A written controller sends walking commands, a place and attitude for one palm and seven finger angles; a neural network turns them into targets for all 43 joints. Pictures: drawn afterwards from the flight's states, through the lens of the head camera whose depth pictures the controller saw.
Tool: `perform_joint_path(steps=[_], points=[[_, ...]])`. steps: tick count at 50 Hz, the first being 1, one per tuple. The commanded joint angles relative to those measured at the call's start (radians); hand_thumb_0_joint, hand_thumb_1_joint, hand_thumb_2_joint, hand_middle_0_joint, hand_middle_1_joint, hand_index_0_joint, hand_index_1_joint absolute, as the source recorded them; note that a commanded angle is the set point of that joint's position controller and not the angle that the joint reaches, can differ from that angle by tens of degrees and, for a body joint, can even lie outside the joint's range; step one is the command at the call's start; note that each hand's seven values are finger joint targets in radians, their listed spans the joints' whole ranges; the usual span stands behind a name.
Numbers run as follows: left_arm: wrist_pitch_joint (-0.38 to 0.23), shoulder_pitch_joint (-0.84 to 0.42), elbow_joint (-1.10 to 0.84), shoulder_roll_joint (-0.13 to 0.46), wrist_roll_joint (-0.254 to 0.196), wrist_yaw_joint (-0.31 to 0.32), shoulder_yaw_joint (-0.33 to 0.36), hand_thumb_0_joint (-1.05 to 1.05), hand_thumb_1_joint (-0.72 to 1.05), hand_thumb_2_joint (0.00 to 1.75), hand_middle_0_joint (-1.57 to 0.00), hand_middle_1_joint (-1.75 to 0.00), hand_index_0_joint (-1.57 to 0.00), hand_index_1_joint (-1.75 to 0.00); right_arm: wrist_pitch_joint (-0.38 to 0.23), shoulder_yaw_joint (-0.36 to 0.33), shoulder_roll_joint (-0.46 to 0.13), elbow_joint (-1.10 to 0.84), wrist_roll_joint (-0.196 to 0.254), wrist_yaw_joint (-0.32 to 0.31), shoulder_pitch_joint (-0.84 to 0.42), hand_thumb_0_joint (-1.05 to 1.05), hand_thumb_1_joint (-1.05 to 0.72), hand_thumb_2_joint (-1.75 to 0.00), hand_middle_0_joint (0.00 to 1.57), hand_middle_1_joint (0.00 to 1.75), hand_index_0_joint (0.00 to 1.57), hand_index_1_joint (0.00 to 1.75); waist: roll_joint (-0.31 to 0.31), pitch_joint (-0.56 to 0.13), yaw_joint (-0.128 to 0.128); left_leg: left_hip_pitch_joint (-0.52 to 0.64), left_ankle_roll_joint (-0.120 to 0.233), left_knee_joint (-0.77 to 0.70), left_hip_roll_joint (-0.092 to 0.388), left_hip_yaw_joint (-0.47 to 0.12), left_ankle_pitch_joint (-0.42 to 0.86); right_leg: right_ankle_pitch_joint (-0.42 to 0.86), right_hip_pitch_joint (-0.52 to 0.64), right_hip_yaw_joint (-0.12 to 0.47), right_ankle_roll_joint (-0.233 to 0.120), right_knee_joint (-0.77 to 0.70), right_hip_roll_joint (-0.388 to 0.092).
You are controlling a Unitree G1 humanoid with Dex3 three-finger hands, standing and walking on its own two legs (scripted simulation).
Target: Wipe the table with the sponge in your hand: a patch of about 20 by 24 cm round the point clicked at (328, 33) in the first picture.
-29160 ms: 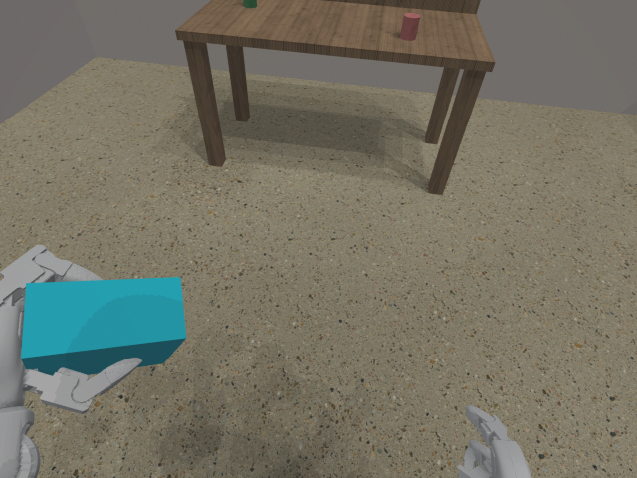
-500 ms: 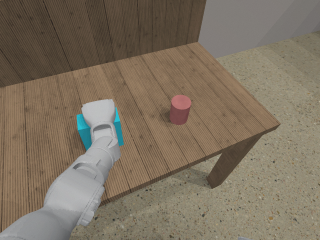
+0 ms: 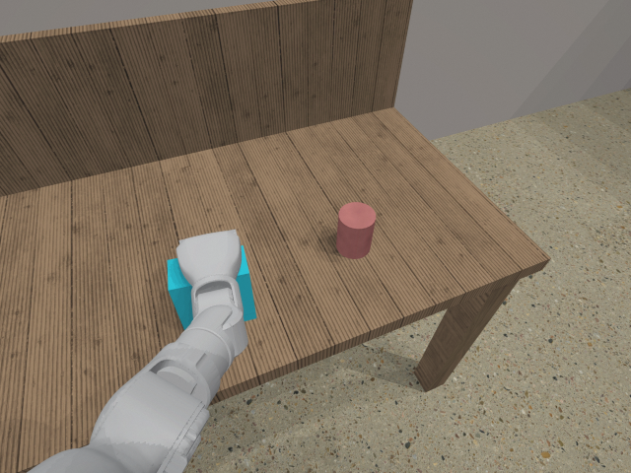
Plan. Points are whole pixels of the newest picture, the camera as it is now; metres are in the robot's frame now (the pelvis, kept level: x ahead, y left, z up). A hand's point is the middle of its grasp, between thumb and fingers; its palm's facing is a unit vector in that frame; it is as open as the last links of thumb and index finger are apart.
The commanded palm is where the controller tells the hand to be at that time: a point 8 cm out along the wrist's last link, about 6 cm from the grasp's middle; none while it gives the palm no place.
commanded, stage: wipe back along the third lane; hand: left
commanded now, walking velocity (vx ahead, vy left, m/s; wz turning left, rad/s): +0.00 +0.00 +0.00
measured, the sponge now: (216, 298) +0.38 +0.18 -0.05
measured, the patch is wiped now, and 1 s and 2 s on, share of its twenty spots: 1.00 1.00 1.00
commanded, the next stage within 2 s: slide back across to the middle lane in 1.46 s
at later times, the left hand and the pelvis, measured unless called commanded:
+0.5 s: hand (226, 302) +0.35 +0.15 +0.00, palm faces -0.06 +0.00 -1.00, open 10.0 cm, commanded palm +0.31 +0.13 +0.03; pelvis -0.01 -0.01 +0.00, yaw +0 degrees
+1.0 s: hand (228, 308) +0.35 +0.15 -0.01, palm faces -0.07 -0.01 -1.00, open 10.0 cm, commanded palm +0.31 +0.12 +0.03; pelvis -0.01 -0.02 +0.00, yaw +1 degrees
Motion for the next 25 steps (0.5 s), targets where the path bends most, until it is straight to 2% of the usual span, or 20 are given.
perform_joint_path(steps=[1,2,3,4,5,7,8,10,13,16,17,19,22,23,25], points=[[0.010,-0.159,-0.047,-0.050,-0.001,-0.024,-0.039,0.00,0.10,1.30,-1.20,-1.60,-1.20,-1.60,-0.032,-0.039,-0.123,-0.122,0.007,0.001,-0.086,0.00,-0.90,-0.90,0.20,0.30,0.20,0.30,-0.106,-0.168,-0.015,0.173,0.016,-0.058,-0.017,0.021,0.253,0.372,0.084,-0.023,-0.030,-0.075,0.002],[0.005,-0.171,-0.062,-0.046,-0.007,-0.025,-0.030,0.00,0.10,1.30,-1.20,-1.60,-1.20,-1.60,-0.034,-0.040,-0.122,-0.126,0.010,0.002,-0.093,0.00,-0.90,-0.90,0.20,0.30,0.20,0.30,-0.107,-0.180,-0.010,0.174,0.014,-0.064,-0.015,0.014,0.253,0.356,0.085,-0.025,-0.033,-0.073,0.003],[0.003,-0.172,-0.066,-0.062,-0.010,-0.022,-0.051,0.00,0.10,1.30,-1.20,-1.60,-1.20,-1.60,-0.034,-0.039,-0.121,-0.126,0.009,0.003,-0.097,0.00,-0.90,-0.90,0.20,0.30,0.20,0.30,-0.094,-0.165,-0.015,0.181,0.016,-0.063,-0.017,0.018,0.241,0.346,0.078,-0.023,-0.032,-0.075,0.004],[0.004,-0.148,-0.053,-0.050,-0.010,-0.019,-0.035,0.00,0.10,1.30,-1.20,-1.60,-1.20,-1.60,-0.034,-0.041,-0.124,-0.123,0.008,0.004,-0.095,0.00,-0.90,-0.90,0.20,0.30,0.20,0.30,-0.123,-0.169,-0.008,0.173,0.015,-0.063,-0.017,0.017,0.234,0.340,0.084,-0.025,-0.032,-0.074,0.004],[0.006,-0.126,-0.065,-0.054,-0.017,-0.018,-0.036,0.00,0.10,1.30,-1.20,-1.60,-1.20,-1.60,-0.035,-0.039,-0.122,-0.130,0.008,0.003,-0.105,0.00,-0.90,-0.90,0.20,0.30,0.20,0.30,-0.111,-0.176,0.000,0.176,0.016,-0.065,-0.020,0.023,0.233,0.346,0.095,-0.021,-0.032,-0.079,0.002],[0.005,-0.125,-0.084,-0.024,-0.025,-0.013,-0.002,0.00,0.10,1.30,-1.20,-1.60,-1.20,-1.60,-0.034,-0.037,-0.122,-0.132,0.010,0.001,-0.117,0.00,-0.90,-0.90,0.20,0.30,0.20,0.30,-0.125,-0.189,0.012,0.170,0.013,-0.072,-0.020,0.021,0.234,0.350,0.117,-0.016,-0.032,-0.079,0.001],[0.008,-0.123,-0.083,-0.043,-0.026,-0.011,-0.031,0.00,0.10,1.30,-1.20,-1.60,-1.20,-1.60,-0.032,-0.035,-0.121,-0.136,0.011,-0.001,-0.124,0.00,-0.90,-0.90,0.20,0.30,0.20,0.30,-0.138,-0.168,0.003,0.167,0.015,-0.075,-0.022,0.023,0.214,0.326,0.110,-0.016,-0.029,-0.083,0.001],[0.016,-0.148,-0.085,-0.048,-0.021,-0.009,-0.041,0.00,0.10,1.30,-1.20,-1.60,-1.20,-1.60,-0.035,-0.031,-0.120,-0.134,0.012,-0.003,-0.130,0.00,-0.90,-0.90,0.20,0.30,0.20,0.30,-0.131,-0.136,-0.005,0.164,0.015,-0.083,-0.022,0.025,0.183,0.291,0.092,-0.015,-0.027,-0.095,-0.001],[0.022,-0.142,-0.086,-0.009,-0.014,-0.009,-0.011,0.00,0.10,1.30,-1.20,-1.60,-1.20,-1.60,-0.034,-0.029,-0.120,-0.134,0.013,-0.010,-0.143,0.00,-0.90,-0.90,0.20,0.30,0.20,0.30,-0.129,-0.128,0.004,0.166,0.016,-0.087,-0.025,0.025,0.172,0.266,0.097,-0.006,-0.027,-0.103,-0.002],[0.028,-0.120,-0.095,-0.065,-0.007,-0.016,-0.063,0.00,0.10,1.30,-1.20,-1.60,-1.20,-1.60,-0.033,-0.029,-0.113,-0.143,0.015,-0.007,-0.149,0.00,-0.90,-0.90,0.20,0.30,0.20,0.30,-0.113,-0.134,0.005,0.178,0.015,-0.086,-0.026,0.027,0.178,0.272,0.091,-0.010,-0.031,-0.101,-0.002],[0.025,-0.112,-0.102,-0.048,-0.003,-0.018,-0.041,0.00,0.10,1.30,-1.20,-1.60,-1.20,-1.60,-0.031,-0.032,-0.113,-0.144,0.015,-0.006,-0.154,0.00,-0.90,-0.90,0.20,0.30,0.20,0.30,-0.111,-0.146,0.015,0.182,0.013,-0.087,-0.023,0.021,0.189,0.270,0.093,-0.011,-0.035,-0.098,0.001],[0.027,-0.066,-0.113,-0.083,-0.009,-0.021,-0.077,0.00,0.10,1.30,-1.20,-1.60,-1.20,-1.60,-0.027,-0.031,-0.112,-0.156,0.015,-0.001,-0.157,0.00,-0.90,-0.90,0.20,0.30,0.20,0.30,-0.112,-0.153,0.017,0.190,0.015,-0.079,-0.027,0.026,0.200,0.296,0.107,-0.012,-0.035,-0.093,-0.001],[0.031,-0.061,-0.134,-0.093,-0.019,-0.029,-0.081,0.00,0.10,1.30,-1.20,-1.60,-1.20,-1.60,-0.022,-0.032,-0.111,-0.163,0.016,0.001,-0.176,0.00,-0.90,-0.90,0.20,0.30,0.20,0.30,-0.127,-0.143,0.019,0.188,0.015,-0.083,-0.025,0.021,0.199,0.291,0.105,-0.011,-0.036,-0.099,0.001],[0.030,-0.071,-0.145,-0.087,-0.017,-0.026,-0.085,0.00,0.10,1.30,-1.20,-1.60,-1.20,-1.60,-0.019,-0.033,-0.114,-0.160,0.017,0.001,-0.173,0.00,-0.90,-0.90,0.20,0.30,0.20,0.30,-0.131,-0.137,0.011,0.194,0.015,-0.080,-0.025,0.022,0.199,0.295,0.105,-0.011,-0.035,-0.095,-0.001],[0.037,-0.030,-0.145,-0.108,-0.024,-0.026,-0.101,0.00,0.10,1.30,-1.20,-1.60,-1.20,-1.60,-0.019,-0.033,-0.112,-0.164,0.016,0.006,-0.178,0.00,-0.90,-0.90,0.20,0.30,0.20,0.30,-0.142,-0.137,0.017,0.195,0.017,-0.077,-0.028,0.026,0.211,0.322,0.119,-0.011,-0.035,-0.094,-0.002]])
